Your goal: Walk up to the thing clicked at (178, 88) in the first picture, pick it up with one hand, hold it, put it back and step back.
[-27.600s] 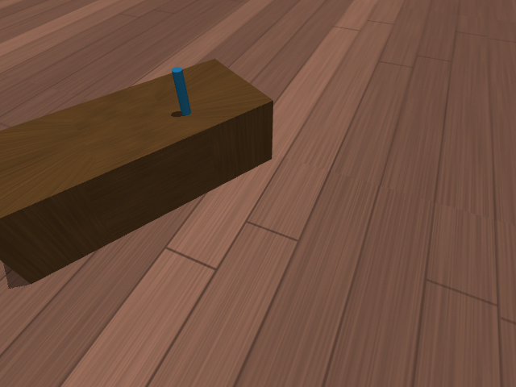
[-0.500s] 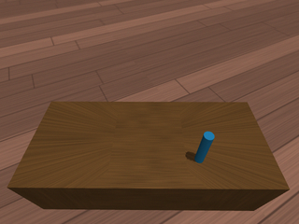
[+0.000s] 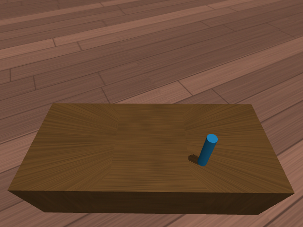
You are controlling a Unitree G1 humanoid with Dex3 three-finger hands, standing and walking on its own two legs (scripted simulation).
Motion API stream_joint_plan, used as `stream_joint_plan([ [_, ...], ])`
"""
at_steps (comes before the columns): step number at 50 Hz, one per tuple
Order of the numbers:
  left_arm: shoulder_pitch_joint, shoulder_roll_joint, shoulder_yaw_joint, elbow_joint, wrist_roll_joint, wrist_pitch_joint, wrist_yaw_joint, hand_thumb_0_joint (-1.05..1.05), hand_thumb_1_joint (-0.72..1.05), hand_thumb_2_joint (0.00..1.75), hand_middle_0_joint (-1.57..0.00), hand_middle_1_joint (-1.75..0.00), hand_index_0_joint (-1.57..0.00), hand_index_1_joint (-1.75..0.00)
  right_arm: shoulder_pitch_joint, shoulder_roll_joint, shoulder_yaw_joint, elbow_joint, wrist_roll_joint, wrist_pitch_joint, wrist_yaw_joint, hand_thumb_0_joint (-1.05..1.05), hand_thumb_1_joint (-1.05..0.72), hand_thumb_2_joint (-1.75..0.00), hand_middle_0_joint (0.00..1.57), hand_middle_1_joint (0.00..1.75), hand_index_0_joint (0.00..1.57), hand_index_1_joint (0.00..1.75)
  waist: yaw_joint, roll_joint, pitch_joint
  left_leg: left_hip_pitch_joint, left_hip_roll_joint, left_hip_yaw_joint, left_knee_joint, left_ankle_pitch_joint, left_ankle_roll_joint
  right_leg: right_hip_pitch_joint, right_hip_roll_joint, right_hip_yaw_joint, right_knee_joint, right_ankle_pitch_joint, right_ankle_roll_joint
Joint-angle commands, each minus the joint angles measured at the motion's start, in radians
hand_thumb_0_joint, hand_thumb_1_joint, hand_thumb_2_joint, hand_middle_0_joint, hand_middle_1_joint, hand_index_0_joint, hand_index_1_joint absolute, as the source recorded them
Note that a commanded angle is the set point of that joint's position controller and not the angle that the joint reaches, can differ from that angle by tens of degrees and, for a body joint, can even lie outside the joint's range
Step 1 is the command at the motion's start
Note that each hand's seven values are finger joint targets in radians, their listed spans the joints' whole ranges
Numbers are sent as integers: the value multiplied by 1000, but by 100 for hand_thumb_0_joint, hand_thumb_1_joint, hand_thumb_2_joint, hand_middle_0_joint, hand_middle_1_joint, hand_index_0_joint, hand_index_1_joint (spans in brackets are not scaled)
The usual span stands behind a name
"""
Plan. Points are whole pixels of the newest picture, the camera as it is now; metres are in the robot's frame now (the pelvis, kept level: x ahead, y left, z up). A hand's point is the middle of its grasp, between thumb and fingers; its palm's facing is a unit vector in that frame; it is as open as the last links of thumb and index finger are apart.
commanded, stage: stand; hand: right
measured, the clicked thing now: (206, 151) +0.49 -0.23 -0.29
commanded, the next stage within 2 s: step back in 0.28 s
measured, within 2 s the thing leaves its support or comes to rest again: neither
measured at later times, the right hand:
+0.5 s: hand out of the picture +0.07 -0.27 -0.17, palm faces -0.03 +0.92 -0.38, open 7.4 cm
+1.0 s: hand out of the picture -0.03 -0.25 -0.18, palm faces +0.04 +0.92 -0.38, open 7.4 cm
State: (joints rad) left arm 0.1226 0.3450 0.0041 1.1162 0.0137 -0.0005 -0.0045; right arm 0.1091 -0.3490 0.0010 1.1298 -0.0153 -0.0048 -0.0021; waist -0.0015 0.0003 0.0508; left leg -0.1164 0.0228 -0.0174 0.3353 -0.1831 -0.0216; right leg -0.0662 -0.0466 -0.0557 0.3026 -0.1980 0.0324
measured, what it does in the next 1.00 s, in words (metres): walks backwards: right foot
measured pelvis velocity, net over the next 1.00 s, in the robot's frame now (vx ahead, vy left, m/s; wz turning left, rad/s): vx -0.11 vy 0.02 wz -0.05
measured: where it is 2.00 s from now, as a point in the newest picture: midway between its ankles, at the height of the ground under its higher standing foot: outside the picture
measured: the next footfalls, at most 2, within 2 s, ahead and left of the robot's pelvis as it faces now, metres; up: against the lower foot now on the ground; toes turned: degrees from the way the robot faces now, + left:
right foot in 0.96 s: -0.09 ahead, -0.10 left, +0.00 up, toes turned +0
left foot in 1.32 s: -0.14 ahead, +0.15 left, +0.00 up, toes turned -2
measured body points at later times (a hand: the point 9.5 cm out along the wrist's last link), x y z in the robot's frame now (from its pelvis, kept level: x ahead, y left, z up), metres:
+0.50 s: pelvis -0.03 +0.01 -0.02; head +0.02 +0.01 +0.43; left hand +0.06 +0.32 -0.14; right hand +0.07 -0.31 -0.14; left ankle +0.00 +0.13 -0.74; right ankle -0.02 -0.14 -0.75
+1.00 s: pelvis -0.11 +0.02 -0.03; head -0.04 +0.00 +0.41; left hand +0.01 +0.32 -0.15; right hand -0.03 -0.30 -0.16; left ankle -0.05 +0.14 -0.75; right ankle -0.13 -0.10 -0.75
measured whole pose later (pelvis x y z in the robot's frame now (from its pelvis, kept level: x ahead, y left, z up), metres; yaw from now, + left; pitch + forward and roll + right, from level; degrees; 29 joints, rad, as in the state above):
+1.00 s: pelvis -0.11 +0.02 -0.03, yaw -3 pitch -1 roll -1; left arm 0.13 0.36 0.06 0.89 0.03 0.03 0.01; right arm 0.13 -0.39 -0.05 0.85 -0.01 0.05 -0.01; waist -0.03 0.05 0.20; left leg -0.41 0.04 -0.02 0.76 -0.33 0.00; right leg -0.26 0.05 0.03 0.67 -0.38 -0.01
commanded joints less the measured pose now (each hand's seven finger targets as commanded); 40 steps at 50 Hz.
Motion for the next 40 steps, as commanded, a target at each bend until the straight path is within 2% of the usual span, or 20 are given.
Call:
stream_joint_plan([
  [1,-27,215,47,-56,2,-21,13,0,90,90,-20,-30,-20,-30,-34,-215,-37,-59,3,-21,-12,0,-90,-90,20,30,20,30,3,-4,-67,-12,106,-76,-47,187,34,16,-101,75,-40,134,-43],
  [6,-20,210,46,-52,0,-21,11,0,90,90,-20,-30,-20,-30,-35,-213,-36,-58,6,-21,-11,0,-90,-90,20,30,20,30,4,-9,-62,-6,103,-79,-51,160,34,2,-99,76,-46,105,-41],
  [10,-27,210,45,-57,2,-24,13,0,90,90,-20,-30,-20,-30,-33,-214,-36,-60,7,-23,-11,0,-90,-90,20,30,20,30,2,-7,-86,6,108,-78,-34,232,38,21,-105,75,-34,176,-41],
  [13,-17,208,42,-54,-1,-24,13,0,90,90,-20,-30,-20,-30,-34,-217,-36,-57,7,-24,-11,0,-90,-90,20,30,20,30,3,7,-76,16,106,-77,-36,214,33,5,-102,76,-39,162,-38],
  [14,-26,267,91,-80,-21,-14,19,0,90,90,-20,-30,-20,-30,-65,-258,-57,-86,7,-1,-3,0,-90,-90,20,30,20,30,13,-5,36,-77,87,-83,68,353,70,-62,-82,70,53,280,-49],
  [18,-10,247,104,-142,-22,3,24,0,90,90,-20,-30,-20,-30,-22,-255,-78,-139,22,20,1,0,-90,-90,20,30,20,30,-1,3,-116,-70,86,-71,185,385,113,-32,-85,70,164,286,-106],
  [22,-44,267,114,-206,-13,18,21,0,90,90,-20,-30,-20,-30,-10,-244,-89,-188,17,42,4,0,-90,-90,20,30,20,30,-1,-59,-134,-120,29,-55,343,210,112,-114,-167,155,170,230,-178],
  [24,-100,299,122,-247,0,24,25,0,90,90,-20,-30,-20,-30,31,-226,-94,-201,14,54,9,0,-90,-90,20,30,20,30,-11,-169,-117,-125,-51,-7,537,-79,94,-213,-288,249,119,238,-260],
  [25,-125,313,126,-267,11,23,26,0,90,90,-20,-30,-20,-30,64,-223,-99,-209,13,60,12,0,-90,-90,20,30,20,30,-23,-211,-92,-128,-55,-34,605,-268,92,-282,-338,282,107,244,-292],
  [26,-165,323,129,-284,18,21,27,0,90,90,-20,-30,-20,-30,102,-228,-104,-215,17,62,14,0,-90,-90,20,30,20,30,-45,-227,-64,-117,-29,-83,638,-351,100,-353,-358,288,124,247,-291],
  [27,-206,322,127,-301,20,20,30,0,90,90,-20,-30,-20,-30,145,-233,-109,-218,23,60,17,0,-90,-90,20,30,20,30,-73,-228,-56,-117,-8,-96,578,-332,110,-361,-330,252,172,234,-258],
  [28,-214,300,118,-309,17,22,29,0,90,90,-20,-30,-20,-30,161,-235,-114,-211,21,51,17,0,-90,-90,20,30,20,30,-74,-190,-55,-116,-6,-62,466,-202,109,-339,-265,190,255,208,-217],
  [29,-201,266,110,-315,10,27,29,0,90,90,-20,-30,-20,-30,170,-255,-118,-214,9,41,15,0,-90,-90,20,30,20,30,-72,-68,-36,-167,57,-110,265,99,113,-303,-143,102,422,95,-139],
  [30,-150,201,103,-318,-7,36,31,0,90,90,-20,-30,-20,-30,117,-319,-130,-236,-7,29,11,0,-90,-90,20,30,20,30,-40,185,-25,-180,185,-357,92,358,166,-359,61,56,634,-104,-79],
  [31,-94,198,107,-318,-6,47,38,0,90,90,-20,-30,-20,-30,107,-362,-138,-259,-21,17,8,0,-90,-90,20,30,20,30,-14,176,-61,-137,275,-479,64,507,231,-404,135,169,767,-439,-70],
  [32,-71,205,107,-312,-2,50,46,0,90,90,-20,-30,-20,-30,87,-395,-144,-276,-15,14,4,0,-90,-90,20,30,20,30,-19,181,-108,-130,319,-525,66,545,283,-404,158,236,876,-493,-69],
  [33,-69,213,110,-302,1,50,53,0,90,90,-20,-30,-20,-30,45,-385,-139,-293,-15,14,-3,0,-90,-90,20,30,20,30,-13,164,-123,-131,325,-532,70,473,297,-422,168,294,936,-485,-72],
  [35,-3,229,109,-274,-12,49,51,0,90,90,-20,-30,-20,-30,-29,-306,-125,-319,-22,13,-21,0,-90,-90,20,30,20,30,39,137,-105,-83,246,-331,127,435,264,-454,139,279,981,-367,-63],
  [36,12,232,110,-279,-15,48,46,0,90,90,-20,-30,-20,-30,-12,-280,-121,-326,-23,12,-27,0,-90,-90,20,30,20,30,39,144,-116,-34,214,-283,152,435,253,-464,130,260,962,-327,-54],
  [40,-37,216,108,-320,-3,32,37,0,90,90,-20,-30,-20,-30,89,-260,-122,-328,-15,11,-37,0,-90,-90,20,30,20,30,-30,120,-119,105,228,-250,199,529,287,-468,111,208,761,-344,-11],
])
